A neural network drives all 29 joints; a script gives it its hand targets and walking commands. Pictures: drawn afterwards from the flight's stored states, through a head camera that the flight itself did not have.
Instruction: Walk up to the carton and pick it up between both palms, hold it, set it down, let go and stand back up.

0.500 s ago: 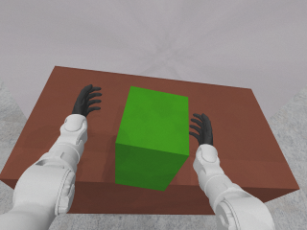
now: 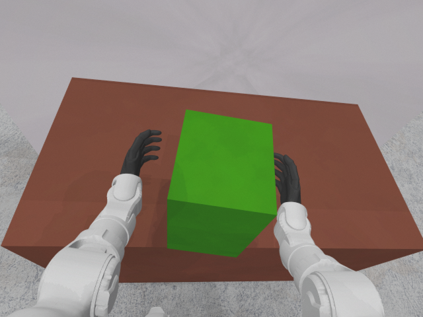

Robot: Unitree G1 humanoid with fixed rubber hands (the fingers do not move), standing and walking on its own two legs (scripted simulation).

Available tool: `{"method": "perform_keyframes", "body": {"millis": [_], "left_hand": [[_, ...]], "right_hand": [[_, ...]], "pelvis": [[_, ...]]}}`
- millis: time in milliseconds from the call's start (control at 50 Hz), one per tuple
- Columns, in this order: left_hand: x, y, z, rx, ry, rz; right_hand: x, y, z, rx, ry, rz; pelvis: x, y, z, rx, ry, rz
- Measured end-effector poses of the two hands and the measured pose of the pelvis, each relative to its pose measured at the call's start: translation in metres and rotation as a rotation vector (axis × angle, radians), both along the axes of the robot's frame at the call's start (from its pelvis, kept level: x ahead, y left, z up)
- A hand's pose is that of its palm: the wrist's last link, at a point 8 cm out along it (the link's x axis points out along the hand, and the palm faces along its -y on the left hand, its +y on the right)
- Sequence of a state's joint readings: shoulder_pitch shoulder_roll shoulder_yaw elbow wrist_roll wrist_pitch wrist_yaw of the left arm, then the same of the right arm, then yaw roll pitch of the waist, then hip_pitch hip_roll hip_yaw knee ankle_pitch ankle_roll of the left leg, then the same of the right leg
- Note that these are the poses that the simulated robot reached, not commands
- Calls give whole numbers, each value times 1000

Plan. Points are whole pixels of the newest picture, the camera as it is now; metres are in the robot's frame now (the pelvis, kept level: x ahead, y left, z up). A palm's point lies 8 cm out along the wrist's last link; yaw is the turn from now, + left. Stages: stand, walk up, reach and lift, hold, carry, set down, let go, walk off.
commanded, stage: reach and lift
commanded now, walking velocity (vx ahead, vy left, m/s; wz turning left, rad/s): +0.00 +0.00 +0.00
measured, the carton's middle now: (214, 192) +0.39 -0.01 -0.04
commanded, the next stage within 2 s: none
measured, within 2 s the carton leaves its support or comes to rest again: neither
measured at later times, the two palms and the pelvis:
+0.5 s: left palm (152, 167) +0.41 +0.12 +0.01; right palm (280, 198) +0.36 -0.14 +0.00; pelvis +0.00 -0.02 +0.00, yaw +0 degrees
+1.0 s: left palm (153, 168) +0.40 +0.12 +0.01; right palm (280, 198) +0.36 -0.14 +0.00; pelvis +0.00 -0.02 +0.00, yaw +1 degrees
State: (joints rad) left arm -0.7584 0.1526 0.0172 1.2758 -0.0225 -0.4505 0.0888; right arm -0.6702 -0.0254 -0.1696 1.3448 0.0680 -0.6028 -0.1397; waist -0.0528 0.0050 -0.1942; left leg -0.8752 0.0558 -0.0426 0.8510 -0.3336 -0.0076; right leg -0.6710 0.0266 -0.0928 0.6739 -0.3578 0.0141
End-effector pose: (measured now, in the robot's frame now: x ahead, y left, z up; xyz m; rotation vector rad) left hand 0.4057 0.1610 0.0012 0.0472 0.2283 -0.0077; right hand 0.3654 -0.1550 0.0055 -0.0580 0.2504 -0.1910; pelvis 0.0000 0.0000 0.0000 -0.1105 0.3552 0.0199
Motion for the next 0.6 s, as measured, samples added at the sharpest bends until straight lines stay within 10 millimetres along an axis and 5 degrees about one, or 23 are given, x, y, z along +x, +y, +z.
{"method": "perform_keyframes", "body": {"millis": [160, 600], "left_hand": [[5, -36, 12, -1, -27, -61], [-1, -39, 7, -36, -10, 27]], "right_hand": [[-2, 15, -4, 22, 3, 32], [-6, 15, -5, 7, -18, 36]], "pelvis": [[-1, -6, 1, 7, 5, -1], [-1, -20, 3, 26, 7, 0]]}}
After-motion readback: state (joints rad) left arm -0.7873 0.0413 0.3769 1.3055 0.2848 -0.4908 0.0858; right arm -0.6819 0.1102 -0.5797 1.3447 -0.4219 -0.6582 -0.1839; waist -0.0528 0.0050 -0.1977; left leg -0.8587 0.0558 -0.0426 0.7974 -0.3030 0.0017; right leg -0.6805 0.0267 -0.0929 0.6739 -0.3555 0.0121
